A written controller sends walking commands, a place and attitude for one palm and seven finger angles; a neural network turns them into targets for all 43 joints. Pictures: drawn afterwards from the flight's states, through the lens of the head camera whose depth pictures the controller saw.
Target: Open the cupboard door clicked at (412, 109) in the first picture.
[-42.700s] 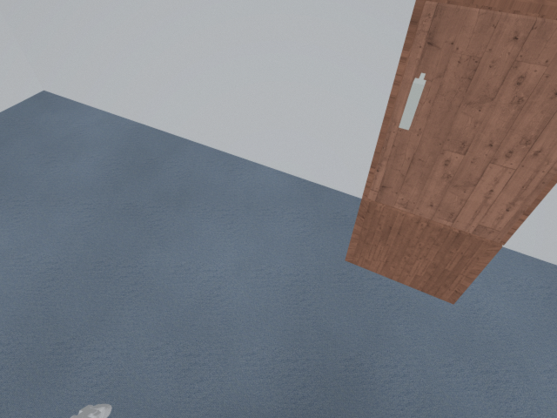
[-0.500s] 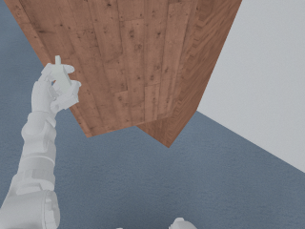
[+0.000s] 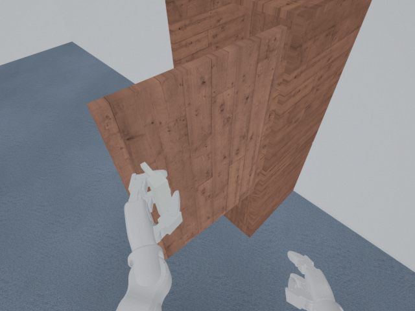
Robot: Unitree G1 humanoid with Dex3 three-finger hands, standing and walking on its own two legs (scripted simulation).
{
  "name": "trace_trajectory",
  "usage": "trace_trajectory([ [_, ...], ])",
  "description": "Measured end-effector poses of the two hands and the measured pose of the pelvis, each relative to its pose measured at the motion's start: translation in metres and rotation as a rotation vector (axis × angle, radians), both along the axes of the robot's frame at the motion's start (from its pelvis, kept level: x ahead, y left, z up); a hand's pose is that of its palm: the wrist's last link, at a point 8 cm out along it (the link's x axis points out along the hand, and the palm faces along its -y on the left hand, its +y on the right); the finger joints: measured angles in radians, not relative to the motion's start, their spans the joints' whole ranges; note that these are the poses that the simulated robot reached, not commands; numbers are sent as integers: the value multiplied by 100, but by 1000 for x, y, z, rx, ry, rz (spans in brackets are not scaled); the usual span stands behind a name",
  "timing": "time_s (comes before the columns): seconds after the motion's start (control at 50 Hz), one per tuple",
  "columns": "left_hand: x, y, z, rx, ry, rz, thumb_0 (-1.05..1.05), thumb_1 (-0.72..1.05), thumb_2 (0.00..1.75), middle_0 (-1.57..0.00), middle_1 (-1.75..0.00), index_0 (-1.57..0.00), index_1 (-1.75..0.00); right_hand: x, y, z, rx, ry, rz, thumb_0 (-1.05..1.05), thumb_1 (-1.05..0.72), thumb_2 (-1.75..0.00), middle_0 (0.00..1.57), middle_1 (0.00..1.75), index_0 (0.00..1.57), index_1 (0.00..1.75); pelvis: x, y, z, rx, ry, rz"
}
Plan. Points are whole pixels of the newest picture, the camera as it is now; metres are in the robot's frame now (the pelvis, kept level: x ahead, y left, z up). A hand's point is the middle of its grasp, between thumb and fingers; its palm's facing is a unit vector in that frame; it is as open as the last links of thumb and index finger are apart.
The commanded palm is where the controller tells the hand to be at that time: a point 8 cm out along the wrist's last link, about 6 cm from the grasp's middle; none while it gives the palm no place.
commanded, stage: open thumb and fingers to let go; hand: left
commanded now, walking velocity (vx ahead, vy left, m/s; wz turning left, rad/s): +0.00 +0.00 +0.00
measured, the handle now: (156, 191) +0.33 +0.12 +0.07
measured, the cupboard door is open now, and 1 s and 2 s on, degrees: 85 85 87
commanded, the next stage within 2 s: slide the hand sideways off the handle in 0.90 s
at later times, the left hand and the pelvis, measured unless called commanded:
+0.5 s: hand (177, 209) +0.28 +0.07 +0.08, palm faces +0.39 -0.92 -0.02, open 10.7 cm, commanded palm +0.24 +0.11 +0.07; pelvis -0.03 -0.02 -0.01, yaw +2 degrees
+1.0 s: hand (175, 209) +0.29 +0.08 +0.07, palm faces +0.37 -0.93 -0.01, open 14.8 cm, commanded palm +0.24 +0.12 +0.07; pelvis -0.05 +0.01 -0.01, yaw +1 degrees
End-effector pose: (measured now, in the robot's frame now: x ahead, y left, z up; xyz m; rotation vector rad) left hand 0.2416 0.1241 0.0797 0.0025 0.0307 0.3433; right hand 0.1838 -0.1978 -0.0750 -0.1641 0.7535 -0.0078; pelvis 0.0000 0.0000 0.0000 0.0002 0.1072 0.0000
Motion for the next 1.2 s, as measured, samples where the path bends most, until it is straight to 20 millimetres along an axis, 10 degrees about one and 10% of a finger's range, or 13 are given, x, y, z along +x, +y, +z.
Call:
trace_trajectory([
  [0.28, 0, -8, -2, 21, -16, 81, -1, 51, 74, -33, -128, -33, -130, -23, -31, -27, -55, 86, 16, 2, -91, -90, 20, 30, 20, 30, -12, -18, -6, 14, -3, 42],
  [0.46, 3, -10, -4, 24, -29, 56, 0, 12, 57, -33, -126, -33, -126, -51, -36, -33, -59, 106, -10, 2, -91, -90, 20, 30, 20, 30, -25, -18, -6, 18, -7, 35],
  [0.68, 1, -9, -4, 18, -38, 59, 0, -39, 35, -29, -112, -30, -112, -63, -26, -29, -57, 79, -17, 2, -90, -90, 20, 30, 20, 30, -38, -8, -7, 14, -18, 26],
  [1.02, 5, -4, -5, 21, -43, 34, -1, -50, 30, -37, -64, -35, -65, -64, 3, -30, -49, 77, 14, 2, -90, -90, 20, 30, 20, 30, -47, 12, -11, 3, -10, 24],
  [1.2, -4, 16, -7, 89, -70, -441, -2, -50, 30, -25, -42, -16, -42, -76, 6, -29, -40, 45, -5, 2, -90, -90, 20, 30, 20, 30, -51, 18, -12, -2, -32, 32],
])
